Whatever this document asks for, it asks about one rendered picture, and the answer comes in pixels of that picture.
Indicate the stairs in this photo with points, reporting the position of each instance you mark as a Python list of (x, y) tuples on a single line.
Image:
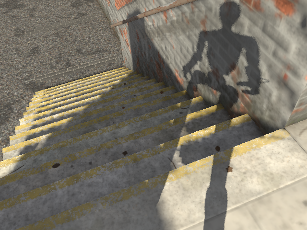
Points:
[(92, 137)]

